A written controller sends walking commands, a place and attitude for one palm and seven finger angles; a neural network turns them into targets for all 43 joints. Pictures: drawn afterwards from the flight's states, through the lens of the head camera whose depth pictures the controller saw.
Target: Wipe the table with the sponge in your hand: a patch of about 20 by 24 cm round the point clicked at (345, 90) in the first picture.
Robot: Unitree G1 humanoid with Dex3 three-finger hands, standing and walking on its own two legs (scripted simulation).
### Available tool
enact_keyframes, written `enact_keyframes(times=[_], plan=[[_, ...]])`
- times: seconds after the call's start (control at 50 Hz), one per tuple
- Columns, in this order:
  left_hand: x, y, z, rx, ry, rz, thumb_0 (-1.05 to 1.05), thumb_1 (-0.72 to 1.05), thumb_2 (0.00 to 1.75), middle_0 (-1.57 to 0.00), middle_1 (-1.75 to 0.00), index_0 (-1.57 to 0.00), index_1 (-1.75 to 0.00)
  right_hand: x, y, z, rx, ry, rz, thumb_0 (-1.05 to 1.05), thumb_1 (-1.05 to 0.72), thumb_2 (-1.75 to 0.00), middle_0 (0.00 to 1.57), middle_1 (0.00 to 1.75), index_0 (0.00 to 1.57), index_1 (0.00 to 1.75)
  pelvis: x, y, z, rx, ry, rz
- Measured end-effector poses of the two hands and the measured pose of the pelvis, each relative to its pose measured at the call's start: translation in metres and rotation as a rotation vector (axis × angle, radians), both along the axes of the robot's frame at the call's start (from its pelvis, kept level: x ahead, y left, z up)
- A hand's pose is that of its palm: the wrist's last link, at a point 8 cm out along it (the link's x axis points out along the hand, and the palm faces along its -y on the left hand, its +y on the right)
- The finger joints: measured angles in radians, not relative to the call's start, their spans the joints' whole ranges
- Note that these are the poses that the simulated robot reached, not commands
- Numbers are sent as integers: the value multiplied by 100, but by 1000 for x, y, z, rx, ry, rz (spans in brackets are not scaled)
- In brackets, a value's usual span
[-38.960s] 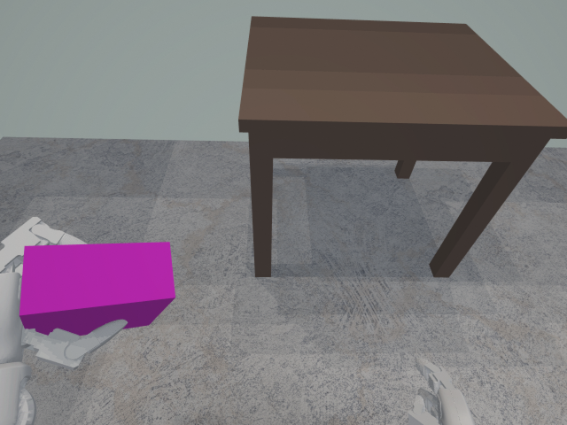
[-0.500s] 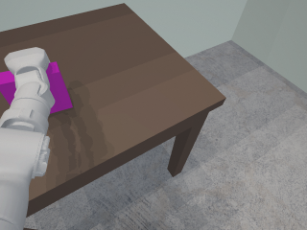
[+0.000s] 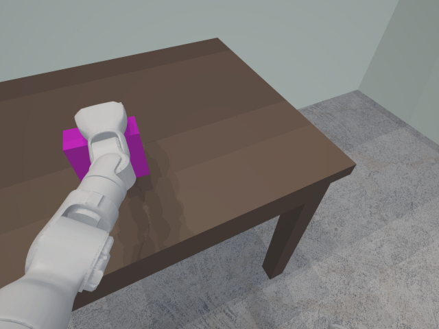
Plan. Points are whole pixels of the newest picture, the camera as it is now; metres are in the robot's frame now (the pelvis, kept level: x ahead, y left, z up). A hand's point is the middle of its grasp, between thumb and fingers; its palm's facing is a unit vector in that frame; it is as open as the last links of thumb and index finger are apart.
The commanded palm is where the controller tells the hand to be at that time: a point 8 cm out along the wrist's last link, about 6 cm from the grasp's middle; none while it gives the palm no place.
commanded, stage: wipe back along the third lane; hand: left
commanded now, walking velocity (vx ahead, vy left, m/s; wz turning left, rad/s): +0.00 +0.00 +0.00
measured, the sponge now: (112, 160) +0.45 +0.24 +0.05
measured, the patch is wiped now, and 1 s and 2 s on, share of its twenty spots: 0.85 0.90 0.90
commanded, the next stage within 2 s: slide back across to the middle lane in 1.06 s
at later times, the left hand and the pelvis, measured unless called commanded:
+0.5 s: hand (121, 158) +0.41 +0.20 +0.10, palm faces +0.02 -0.03 -1.00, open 10.3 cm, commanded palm +0.36 +0.18 +0.13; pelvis +0.01 -0.03 +0.00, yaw +1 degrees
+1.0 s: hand (131, 182) +0.35 +0.17 +0.10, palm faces +0.05 -0.05 -1.00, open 10.3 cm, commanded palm +0.31 +0.16 +0.13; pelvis +0.01 -0.06 +0.01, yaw +0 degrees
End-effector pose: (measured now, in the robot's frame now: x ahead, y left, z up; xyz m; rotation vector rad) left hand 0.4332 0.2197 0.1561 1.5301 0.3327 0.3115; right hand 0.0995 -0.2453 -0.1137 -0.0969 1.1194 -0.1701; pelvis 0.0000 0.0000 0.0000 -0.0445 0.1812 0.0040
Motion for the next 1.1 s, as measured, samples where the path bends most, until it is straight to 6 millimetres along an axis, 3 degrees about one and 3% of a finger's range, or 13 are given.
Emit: enact_keyframes(times=[0.18, 0.46, 0.8, 1.1], plan=[[-15, -8, 0, 6, -12, -6, -1, -50, 106, -65, -140, -68, -140, 38, 1, 9, -1, -64, 69, 0, -91, -90, 20, 30, 20, 30, 3, -6, 1, 8, -19, 21], [-43, -27, -1, -13, -26, 10, -1, -49, 106, -65, -140, -67, -140, 57, -15, 8, 39, -87, 90, 0, -91, -90, 20, 30, 20, 30, 12, -27, 3, 25, -65, 21], [-79, -49, -1, -11, -31, -21, 0, -49, 106, -65, -139, -68, -140, 98, -41, 28, 36, -238, 114, 1, -91, -90, 20, 30, 20, 30, 11, -54, 6, 46, -117, 6], [-120, -65, -2, -40, -77, -52, 1, -50, 106, -63, -141, -69, -137, 111, -46, 37, 64, -311, 120, 1, -91, -90, 20, 30, 20, 30, 9, -60, 7, 53, -149, -13]])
